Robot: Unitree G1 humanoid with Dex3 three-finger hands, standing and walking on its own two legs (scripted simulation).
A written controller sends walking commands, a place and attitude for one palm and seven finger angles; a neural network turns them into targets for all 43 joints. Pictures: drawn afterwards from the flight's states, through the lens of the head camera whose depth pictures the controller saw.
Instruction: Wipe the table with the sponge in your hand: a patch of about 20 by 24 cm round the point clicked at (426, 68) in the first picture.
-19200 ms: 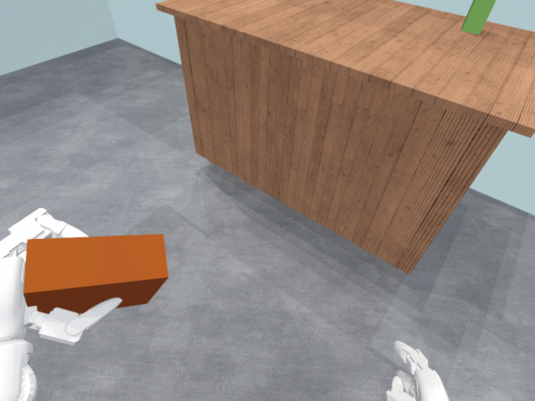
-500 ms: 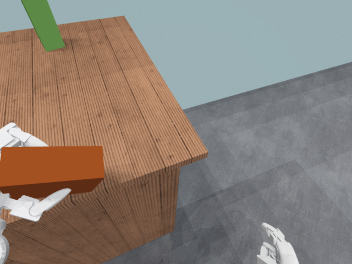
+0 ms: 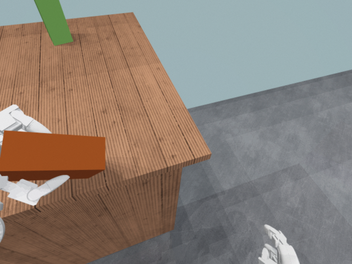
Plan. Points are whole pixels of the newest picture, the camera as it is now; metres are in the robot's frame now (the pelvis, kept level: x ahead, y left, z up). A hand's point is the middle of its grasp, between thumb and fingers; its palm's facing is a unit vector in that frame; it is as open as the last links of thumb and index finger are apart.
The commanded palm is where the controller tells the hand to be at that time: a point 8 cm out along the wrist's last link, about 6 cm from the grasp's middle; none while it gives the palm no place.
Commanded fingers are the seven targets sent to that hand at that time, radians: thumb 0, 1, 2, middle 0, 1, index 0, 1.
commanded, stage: come to a stop and stand still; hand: left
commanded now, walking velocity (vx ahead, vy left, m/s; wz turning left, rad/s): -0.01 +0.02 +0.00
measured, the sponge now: (69, 159) +0.24 +0.21 +0.16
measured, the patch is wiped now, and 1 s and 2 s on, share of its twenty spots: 0.00 0.00 0.05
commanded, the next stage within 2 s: look again from close up in 0.88 s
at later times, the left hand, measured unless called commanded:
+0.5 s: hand (3, 160) +0.22 +0.31 +0.17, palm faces +0.36 -0.88 -0.32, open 9.7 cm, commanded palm +0.16 +0.34 +0.18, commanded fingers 0.00 0.10 1.30 -1.20 -1.60 -1.20 -1.60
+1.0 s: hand out of the picture +0.23 +0.33 +0.17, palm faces +0.35 -0.87 -0.34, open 9.7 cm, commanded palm +0.17 +0.36 +0.18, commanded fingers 0.00 0.10 1.30 -1.20 -1.60 -1.20 -1.60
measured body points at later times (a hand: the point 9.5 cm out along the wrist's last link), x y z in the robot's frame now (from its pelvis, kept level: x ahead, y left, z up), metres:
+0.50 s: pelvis -0.01 +0.07 +0.01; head +0.00 +0.09 +0.46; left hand +0.20 +0.35 +0.19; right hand +0.15 -0.16 -0.07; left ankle +0.00 +0.14 -0.73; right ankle +0.02 -0.05 -0.73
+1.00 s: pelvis +0.00 +0.09 +0.01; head +0.02 +0.11 +0.46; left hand +0.21 +0.37 +0.19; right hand +0.18 -0.14 -0.06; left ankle +0.00 +0.14 -0.73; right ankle +0.02 -0.05 -0.73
